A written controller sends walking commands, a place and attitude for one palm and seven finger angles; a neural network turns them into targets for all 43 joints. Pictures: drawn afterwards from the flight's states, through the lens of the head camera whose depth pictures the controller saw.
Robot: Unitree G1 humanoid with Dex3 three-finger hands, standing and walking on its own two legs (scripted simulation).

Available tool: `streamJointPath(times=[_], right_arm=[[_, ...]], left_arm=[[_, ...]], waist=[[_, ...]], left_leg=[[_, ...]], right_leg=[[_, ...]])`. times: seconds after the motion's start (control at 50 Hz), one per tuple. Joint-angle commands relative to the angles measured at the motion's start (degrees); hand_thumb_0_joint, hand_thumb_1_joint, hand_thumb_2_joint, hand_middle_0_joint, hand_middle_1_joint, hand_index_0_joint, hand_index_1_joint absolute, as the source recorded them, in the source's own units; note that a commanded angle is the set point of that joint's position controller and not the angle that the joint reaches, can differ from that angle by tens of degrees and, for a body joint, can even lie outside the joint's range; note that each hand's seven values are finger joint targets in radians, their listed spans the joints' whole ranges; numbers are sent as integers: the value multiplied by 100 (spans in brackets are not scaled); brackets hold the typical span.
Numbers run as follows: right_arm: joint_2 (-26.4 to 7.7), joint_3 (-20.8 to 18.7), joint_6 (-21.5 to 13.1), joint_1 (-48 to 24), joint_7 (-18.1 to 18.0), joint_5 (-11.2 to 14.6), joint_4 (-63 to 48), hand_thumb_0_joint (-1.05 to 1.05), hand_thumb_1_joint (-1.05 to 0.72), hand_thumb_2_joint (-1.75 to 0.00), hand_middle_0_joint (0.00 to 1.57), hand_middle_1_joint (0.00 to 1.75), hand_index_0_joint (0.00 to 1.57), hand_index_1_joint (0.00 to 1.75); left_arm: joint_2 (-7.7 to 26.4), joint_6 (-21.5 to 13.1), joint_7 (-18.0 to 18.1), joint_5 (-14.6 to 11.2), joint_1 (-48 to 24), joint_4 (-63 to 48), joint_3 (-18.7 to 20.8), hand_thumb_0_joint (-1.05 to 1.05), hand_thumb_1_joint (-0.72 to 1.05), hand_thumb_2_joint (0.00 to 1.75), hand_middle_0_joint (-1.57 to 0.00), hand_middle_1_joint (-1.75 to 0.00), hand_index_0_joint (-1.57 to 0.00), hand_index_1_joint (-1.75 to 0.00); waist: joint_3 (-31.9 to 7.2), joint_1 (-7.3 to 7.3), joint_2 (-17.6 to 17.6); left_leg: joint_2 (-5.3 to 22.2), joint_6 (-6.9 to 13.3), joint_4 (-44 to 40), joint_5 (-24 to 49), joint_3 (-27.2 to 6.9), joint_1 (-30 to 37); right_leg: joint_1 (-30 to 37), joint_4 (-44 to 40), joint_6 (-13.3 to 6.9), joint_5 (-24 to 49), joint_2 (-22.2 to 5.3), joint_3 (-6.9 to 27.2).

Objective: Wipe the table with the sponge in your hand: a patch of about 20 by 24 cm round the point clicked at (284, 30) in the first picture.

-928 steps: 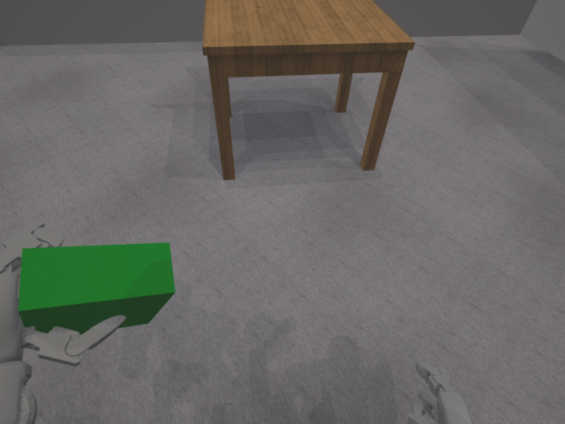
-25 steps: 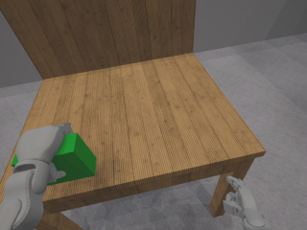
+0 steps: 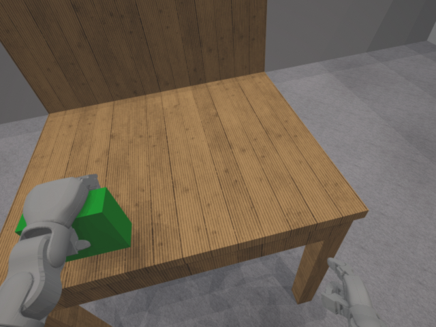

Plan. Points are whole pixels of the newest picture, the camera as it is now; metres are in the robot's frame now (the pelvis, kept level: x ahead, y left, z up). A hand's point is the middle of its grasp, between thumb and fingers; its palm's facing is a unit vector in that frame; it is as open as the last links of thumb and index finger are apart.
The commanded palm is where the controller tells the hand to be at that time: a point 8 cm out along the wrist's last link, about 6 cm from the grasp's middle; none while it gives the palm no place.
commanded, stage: move the sponge above the wiping area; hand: left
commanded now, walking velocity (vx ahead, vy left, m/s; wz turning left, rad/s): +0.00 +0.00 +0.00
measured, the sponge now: (86, 232) +0.24 +0.30 +0.05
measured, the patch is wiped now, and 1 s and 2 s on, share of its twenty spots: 0.00 0.00 0.00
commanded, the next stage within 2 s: lower the sponge onto the table in 1.86 s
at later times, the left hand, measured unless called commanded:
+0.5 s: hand (72, 219) +0.24 +0.32 +0.08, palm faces -0.02 -0.07 -1.00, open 9.6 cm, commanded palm +0.22 +0.31 +0.15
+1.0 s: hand (84, 223) +0.25 +0.30 +0.07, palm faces -0.03 -0.07 -1.00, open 9.6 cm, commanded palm +0.22 +0.30 +0.13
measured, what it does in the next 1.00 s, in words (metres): stands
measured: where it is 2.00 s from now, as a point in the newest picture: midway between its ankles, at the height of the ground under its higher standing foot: outside the picture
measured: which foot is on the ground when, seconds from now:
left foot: down 0.00-1.00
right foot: down 0.00-1.00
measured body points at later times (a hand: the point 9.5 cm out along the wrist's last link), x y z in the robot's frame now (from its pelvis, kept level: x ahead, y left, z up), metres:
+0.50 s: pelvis +0.01 +0.01 +0.00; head +0.02 -0.03 +0.45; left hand +0.24 +0.32 +0.14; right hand +0.25 -0.19 -0.10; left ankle +0.03 +0.11 -0.74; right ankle +0.00 -0.09 -0.74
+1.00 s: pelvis +0.01 +0.01 +0.00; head +0.01 -0.03 +0.45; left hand +0.24 +0.30 +0.12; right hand +0.24 -0.19 -0.10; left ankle +0.03 +0.11 -0.74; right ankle +0.00 -0.09 -0.74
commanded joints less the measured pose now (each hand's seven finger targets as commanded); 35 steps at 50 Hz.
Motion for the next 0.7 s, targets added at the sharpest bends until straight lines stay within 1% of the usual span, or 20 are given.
streamJointPath(times=[0.0, 0.02, 0.04, 0.08, 0.12, 0.14, 0.22, 0.24, 0.26, 0.32, 0.34, 0.4, 0.42, 0.44, 0.52, 0.54, 0.6, 0.62, 0.64, 0.68], right_arm=[[-555, -208, -257, -1162, -33, 29, -1026, 0, -90, -90, 20, 30, 20, 30], [-538, -183, -281, -1250, -37, 37, -1042, 0, -90, -90, 20, 30, 20, 30], [-539, -194, -284, -1164, -38, 43, -1052, 0, -90, -90, 20, 30, 20, 30], [-557, -234, -287, -1099, -32, 28, -1060, 0, -90, -90, 20, 30, 20, 30], [-538, -211, -306, -1223, -29, 32, -1072, 0, -90, -90, 20, 30, 20, 30], [-508, -225, -316, -1109, -28, 27, -1108, 0, -90, -90, 20, 30, 20, 30], [-560, -241, -291, -1144, -32, 13, -1037, 0, -90, -90, 20, 30, 20, 30], [-538, -261, -289, -1017, -42, 19, -1060, 0, -90, -90, 20, 30, 20, 30], [-553, -267, -294, -992, -39, 20, -1010, 0, -90, -90, 20, 30, 20, 30], [-531, -241, -280, -1151, -37, 26, -1033, 0, -90, -90, 20, 30, 20, 30], [-523, -252, -270, -1020, -42, 28, -1019, 0, -90, -90, 20, 30, 20, 30], [-544, -260, -239, -998, -35, 26, -992, 0, -90, -90, 20, 30, 20, 30], [-553, -231, -249, -1114, -38, 42, -980, 0, -90, -90, 20, 30, 20, 30], [-503, -236, -260, -1048, -27, 39, -1059, 0, -90, -90, 20, 30, 20, 30], [-528, -242, -240, -1091, 5, 8, -1030, 0, -90, -90, 20, 30, 20, 30], [-504, -252, -231, -999, 18, 5, -1063, 0, -90, -90, 20, 30, 20, 30], [-538, -261, -156, -976, 36, 6, -1015, 0, -90, -90, 20, 30, 20, 30], [-560, -234, -162, -1110, 25, 14, -998, 0, -90, -90, 20, 30, 20, 30], [-512, -237, -159, -1036, 22, 22, -1047, 0, -90, -90, 20, 30, 20, 30], [-527, -264, -168, -995, 25, 15, -1015, 0, -90, -90, 20, 30, 20, 30]], left_arm=[[1532, 68, 243, 79, -1148, -1046, 1011, 0, 10, 130, -120, -160, -120, -160], [1640, 93, 256, 64, -1154, -1033, 1138, 0, 10, 130, -120, -160, -120, -160], [1394, 74, 232, 46, -1200, -966, 897, 0, 10, 130, -120, -160, -120, -160], [1435, -11, 211, 41, -1025, -1093, 936, 0, 10, 130, -120, -160, -120, -160], [1597, -45, 236, 69, -1057, -1237, 1096, 0, 10, 130, -120, -160, -120, -160], [1239, -82, 234, 38, -1063, -1276, 784, 0, 10, 130, -120, -160, -120, -160], [1589, -116, 334, 118, -1102, -1204, 1140, 0, 10, 130, -120, -160, -120, -160], [1348, -126, 355, 90, -1094, -1132, 932, 0, 10, 130, -120, -160, -120, -160], [1555, -137, 388, 120, -1009, -1033, 1137, 0, 10, 130, -120, -160, -120, -160], [1555, -101, 451, 153, -1175, -1178, 1107, 0, 10, 130, -120, -160, -120, -160], [1302, -84, 441, 146, -1216, -1072, 865, 0, 10, 130, -120, -160, -120, -160], [1293, -58, 406, 178, -1241, -912, 785, 0, 10, 130, -120, -160, -120, -160], [1531, -38, 421, 210, -1359, -961, 1006, 0, 10, 130, -120, -160, -120, -160], [1131, -54, 398, 188, -1293, -1065, 652, 0, 10, 130, -120, -160, -120, -160], [1352, -51, 422, 263, -1206, -1104, 869, 0, 10, 130, -120, -160, -120, -160], [1095, -40, 421, 235, -1068, -1083, 682, 0, 10, 130, -120, -160, -120, -160], [1237, -9, 451, 289, -1121, -909, 778, 0, 10, 130, -120, -160, -120, -160], [1477, 24, 484, 295, -1160, -924, 1014, 0, 10, 130, -120, -160, -120, -160], [1146, 27, 481, 268, -1199, -951, 729, 0, 10, 130, -120, -160, -120, -160], [1209, -14, 506, 299, -1146, -916, 768, 0, 10, 130, -120, -160, -120, -160]], waist=[[-1262, 59, -265], [-1144, 75, -243], [-1143, 6, -265], [-1351, 36, -305], [-1247, 68, -184], [-1296, 0, -174], [-1227, 47, -369], [-1287, 0, -334], [-1313, 52, -381], [-1326, 61, -100], [-1357, -12, -155], [-1328, -7, -193], [-1316, 16, -149], [-1420, -18, -82], [-1438, 38, -184], [-1502, 21, -212], [-1421, 37, -334], [-1323, 69, -250], [-1424, 16, -245], [-1475, 41, -226]], left_leg=[[-139, 129, -86, 943, -533, 575], [-143, 119, -109, 814, -565, 567], [-114, 141, -84, 806, -507, 541], [-132, 155, -41, 995, -545, 618], [-133, 140, -47, 976, -610, 670], [-87, 158, -29, 1016, -544, 663], [-104, 124, -27, 1052, -628, 638], [-69, 150, -31, 1028, -567, 599], [-89, 129, -19, 1099, -612, 595], [-93, 108, -42, 1108, -661, 690], [-65, 123, -43, 1125, -607, 655], [-71, 98, -84, 1062, -667, 634], [-71, 82, -118, 991, -710, 664], [-60, 114, -91, 1075, -642, 660], [-44, 80, -84, 1257, -732, 726], [-39, 102, -73, 1283, -659, 672], [-43, 65, -99, 1256, -706, 592], [-51, 62, -125, 1104, -733, 596], [-49, 91, -116, 1120, -655, 574], [-43, 70, -94, 1220, -715, 634]], right_leg=[[-10, -449, -161, 960, -172, 709], [-61, -503, -207, 771, -119, 834], [-79, -473, -182, 821, -140, 660], [-2, -415, -161, 1053, -159, 669], [-88, -446, -213, 974, -106, 817], [-72, -392, -183, 1063, -139, 603], [-148, -407, -206, 1101, -92, 780], [-125, -381, -173, 1080, -124, 585], [-108, -376, -177, 1119, -132, 636], [-140, -387, -227, 1074, -81, 736], [-143, -369, -194, 1085, -95, 525], [-207, -404, -170, 1003, -124, 531], [-196, -412, -233, 883, -42, 670], [-127, -374, -195, 963, -84, 456], [-137, -356, -236, 1129, -34, 626], [-67, -333, -208, 1199, -70, 463], [-139, -345, -185, 1143, -95, 489], [-152, -384, -243, 997, -28, 655], [-103, -355, -202, 1036, -62, 459], [-143, -349, -195, 1050, -74, 478]])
